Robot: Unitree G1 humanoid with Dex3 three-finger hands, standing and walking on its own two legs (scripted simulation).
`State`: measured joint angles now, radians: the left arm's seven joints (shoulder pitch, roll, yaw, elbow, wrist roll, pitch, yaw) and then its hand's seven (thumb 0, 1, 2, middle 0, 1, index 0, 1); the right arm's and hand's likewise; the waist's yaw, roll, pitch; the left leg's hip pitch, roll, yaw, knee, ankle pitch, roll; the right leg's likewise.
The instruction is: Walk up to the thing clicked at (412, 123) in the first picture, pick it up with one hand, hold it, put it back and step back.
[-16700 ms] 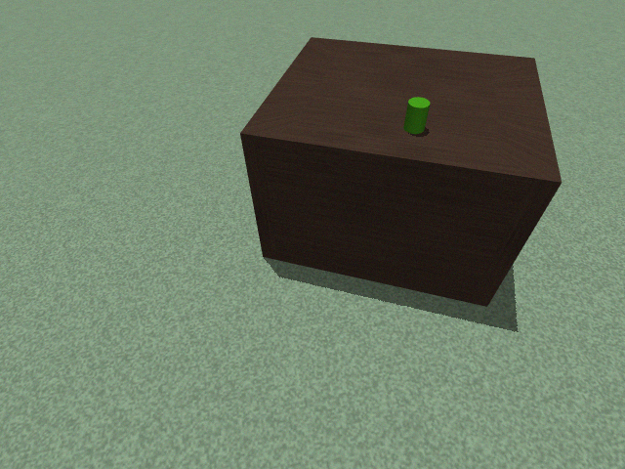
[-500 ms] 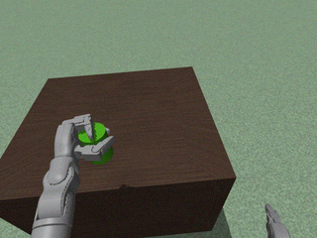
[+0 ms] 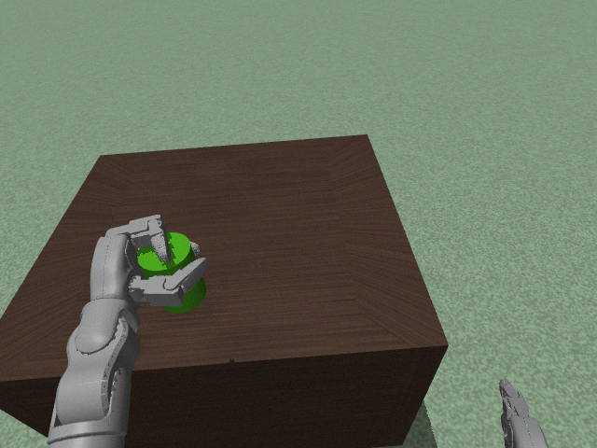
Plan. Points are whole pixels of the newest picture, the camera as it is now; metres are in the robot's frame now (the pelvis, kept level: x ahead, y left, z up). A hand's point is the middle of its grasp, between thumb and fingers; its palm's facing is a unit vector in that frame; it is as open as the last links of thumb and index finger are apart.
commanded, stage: hold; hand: left
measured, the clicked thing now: (174, 273) +0.33 +0.18 +0.12
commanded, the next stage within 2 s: crouch in 1.86 s
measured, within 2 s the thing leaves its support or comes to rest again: neither
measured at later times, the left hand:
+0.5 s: hand (177, 254) +0.33 +0.17 +0.15, palm faces +0.08 -1.00 -0.01, open 5.4 cm
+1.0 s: hand (180, 256) +0.34 +0.16 +0.14, palm faces +0.08 -1.00 +0.00, open 5.5 cm
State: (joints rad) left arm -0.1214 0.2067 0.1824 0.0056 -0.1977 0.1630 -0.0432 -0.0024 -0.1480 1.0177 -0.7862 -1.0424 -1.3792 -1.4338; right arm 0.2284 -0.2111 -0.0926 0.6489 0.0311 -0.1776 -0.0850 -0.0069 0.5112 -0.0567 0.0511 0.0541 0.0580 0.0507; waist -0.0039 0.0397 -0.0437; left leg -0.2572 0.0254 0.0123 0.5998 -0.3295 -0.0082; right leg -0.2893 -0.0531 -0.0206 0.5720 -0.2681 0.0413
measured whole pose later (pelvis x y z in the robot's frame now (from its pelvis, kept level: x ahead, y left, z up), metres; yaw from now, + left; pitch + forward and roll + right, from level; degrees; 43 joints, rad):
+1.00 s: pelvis +0.01 +0.00 +0.01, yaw +0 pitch -1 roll +0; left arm -0.15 0.20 0.18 0.09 -0.20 0.15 -0.06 0.00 -0.13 0.99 -0.77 -1.05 -1.32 -1.38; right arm 0.20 -0.21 -0.09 0.69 0.03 -0.19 -0.07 -0.01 0.52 -0.06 0.05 0.05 0.06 0.05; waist -0.01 0.04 -0.04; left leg -0.22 0.02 0.01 0.53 -0.31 -0.01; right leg -0.25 -0.05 -0.02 0.50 -0.24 0.04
